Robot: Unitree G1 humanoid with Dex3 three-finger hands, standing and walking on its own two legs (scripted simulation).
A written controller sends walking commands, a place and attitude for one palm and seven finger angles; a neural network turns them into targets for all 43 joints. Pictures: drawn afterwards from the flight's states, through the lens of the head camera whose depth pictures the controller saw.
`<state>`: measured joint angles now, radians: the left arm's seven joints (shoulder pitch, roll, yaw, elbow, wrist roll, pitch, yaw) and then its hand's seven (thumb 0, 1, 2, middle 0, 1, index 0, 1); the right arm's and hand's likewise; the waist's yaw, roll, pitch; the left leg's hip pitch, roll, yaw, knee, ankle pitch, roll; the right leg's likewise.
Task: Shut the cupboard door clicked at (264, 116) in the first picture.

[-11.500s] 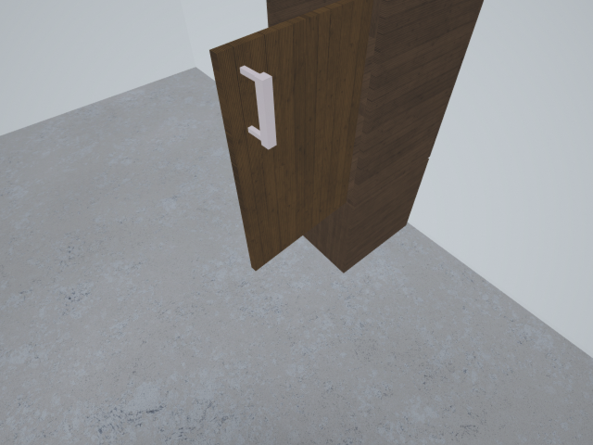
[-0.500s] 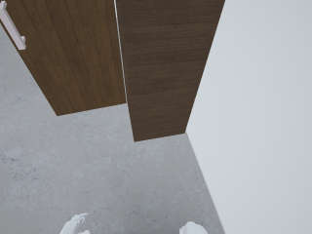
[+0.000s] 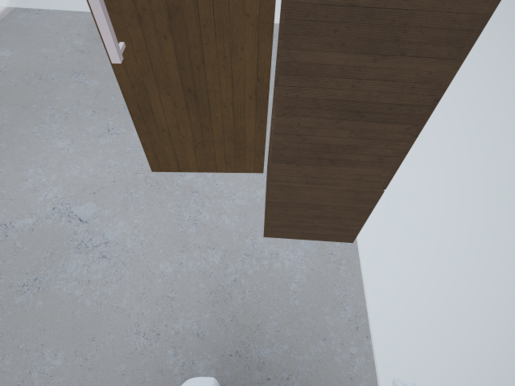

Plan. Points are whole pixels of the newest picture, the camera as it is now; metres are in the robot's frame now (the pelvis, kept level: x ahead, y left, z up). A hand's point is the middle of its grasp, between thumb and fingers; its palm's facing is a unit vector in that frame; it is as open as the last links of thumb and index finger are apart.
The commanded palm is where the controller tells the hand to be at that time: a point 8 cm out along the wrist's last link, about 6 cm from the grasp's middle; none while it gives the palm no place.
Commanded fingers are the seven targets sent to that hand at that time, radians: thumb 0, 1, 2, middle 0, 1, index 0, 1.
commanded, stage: take the last steps up to it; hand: left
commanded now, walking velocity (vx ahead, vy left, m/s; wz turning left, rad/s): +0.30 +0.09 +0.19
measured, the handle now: (109, 25) +0.71 +0.36 +0.15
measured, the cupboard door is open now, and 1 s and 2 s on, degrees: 94 94 94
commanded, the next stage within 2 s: come to a stop and stand still in 0.68 s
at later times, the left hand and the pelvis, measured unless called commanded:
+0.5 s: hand (159, 360) +0.17 +0.19 -0.16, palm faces +0.09 -0.98 -0.18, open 7.3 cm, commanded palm none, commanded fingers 0.00 0.90 0.90 -0.20 -0.30 -0.20 -0.30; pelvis +0.10 +0.01 +0.00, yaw +5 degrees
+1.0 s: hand (136, 333) +0.21 +0.25 -0.18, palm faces +0.13 -0.98 -0.16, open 7.3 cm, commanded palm none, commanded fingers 0.00 0.90 0.90 -0.20 -0.30 -0.20 -0.30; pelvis +0.23 +0.08 +0.00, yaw +4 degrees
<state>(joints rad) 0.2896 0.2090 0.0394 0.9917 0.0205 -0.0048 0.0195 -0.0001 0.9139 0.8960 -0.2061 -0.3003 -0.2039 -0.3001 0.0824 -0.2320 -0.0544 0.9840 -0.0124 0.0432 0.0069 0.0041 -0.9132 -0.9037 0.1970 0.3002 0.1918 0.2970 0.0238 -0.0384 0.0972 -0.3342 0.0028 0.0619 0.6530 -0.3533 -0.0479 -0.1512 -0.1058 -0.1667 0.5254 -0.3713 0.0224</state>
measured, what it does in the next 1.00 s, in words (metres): walks ahead: left foot, then right foot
